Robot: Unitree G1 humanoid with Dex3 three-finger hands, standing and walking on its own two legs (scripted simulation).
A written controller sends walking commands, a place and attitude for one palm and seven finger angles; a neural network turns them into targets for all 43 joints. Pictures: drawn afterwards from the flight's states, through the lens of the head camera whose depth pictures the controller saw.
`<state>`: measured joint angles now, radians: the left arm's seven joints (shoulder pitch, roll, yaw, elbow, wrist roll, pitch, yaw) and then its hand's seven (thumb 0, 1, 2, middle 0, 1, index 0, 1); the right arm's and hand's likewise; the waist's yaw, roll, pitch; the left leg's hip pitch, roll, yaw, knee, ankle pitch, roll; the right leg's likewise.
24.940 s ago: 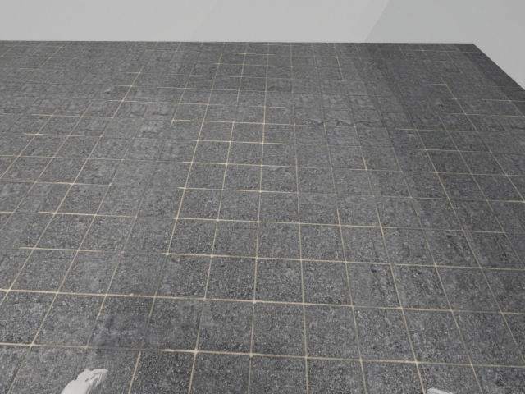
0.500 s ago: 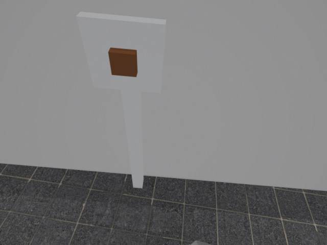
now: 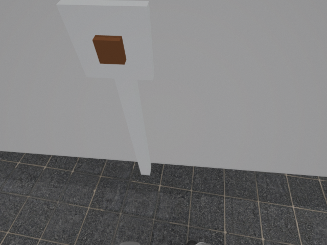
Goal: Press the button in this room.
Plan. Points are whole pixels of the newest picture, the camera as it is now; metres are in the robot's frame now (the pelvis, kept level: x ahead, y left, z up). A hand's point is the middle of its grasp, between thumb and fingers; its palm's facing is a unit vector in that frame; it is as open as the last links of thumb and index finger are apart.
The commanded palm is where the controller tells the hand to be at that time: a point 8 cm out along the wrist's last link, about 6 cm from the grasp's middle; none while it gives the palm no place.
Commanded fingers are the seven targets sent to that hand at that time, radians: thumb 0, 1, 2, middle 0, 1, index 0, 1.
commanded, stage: come to a stop and stand still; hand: left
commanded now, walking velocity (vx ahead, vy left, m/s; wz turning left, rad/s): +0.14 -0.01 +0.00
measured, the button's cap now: (110, 49) +0.55 +0.18 +0.17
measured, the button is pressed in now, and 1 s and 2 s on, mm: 0 0 0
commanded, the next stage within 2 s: look again from close up in 1.00 s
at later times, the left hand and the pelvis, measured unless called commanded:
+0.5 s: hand out of the picture -0.02 +0.20 -0.17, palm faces -0.03 -0.99 -0.17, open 7.4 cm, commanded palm none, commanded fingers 0.00 0.90 0.90 -0.20 -0.30 -0.20 -0.30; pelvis -0.03 +0.02 +0.01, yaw -2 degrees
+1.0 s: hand out of the picture -0.01 +0.15 -0.17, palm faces +0.06 -0.97 -0.21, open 7.2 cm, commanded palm none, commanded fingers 0.00 0.90 0.90 -0.20 -0.30 -0.20 -0.30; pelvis -0.02 -0.03 +0.01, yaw +1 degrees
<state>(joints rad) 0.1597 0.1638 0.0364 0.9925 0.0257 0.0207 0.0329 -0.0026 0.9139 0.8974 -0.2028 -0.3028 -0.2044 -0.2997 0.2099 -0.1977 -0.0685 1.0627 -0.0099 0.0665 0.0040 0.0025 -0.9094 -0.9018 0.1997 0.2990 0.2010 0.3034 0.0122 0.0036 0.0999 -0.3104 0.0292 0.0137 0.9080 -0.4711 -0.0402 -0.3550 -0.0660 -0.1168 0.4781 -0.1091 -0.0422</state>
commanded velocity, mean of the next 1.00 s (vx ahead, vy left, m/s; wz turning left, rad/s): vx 0.05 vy -0.05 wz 0.00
